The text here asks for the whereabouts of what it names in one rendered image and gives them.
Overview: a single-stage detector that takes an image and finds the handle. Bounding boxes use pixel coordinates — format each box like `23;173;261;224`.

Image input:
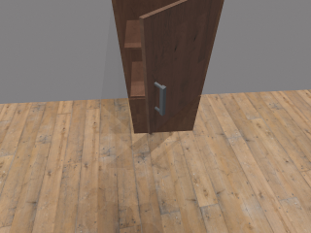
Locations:
154;82;166;116

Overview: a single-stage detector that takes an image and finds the cupboard door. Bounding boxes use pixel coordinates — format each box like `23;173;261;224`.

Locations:
139;0;222;135

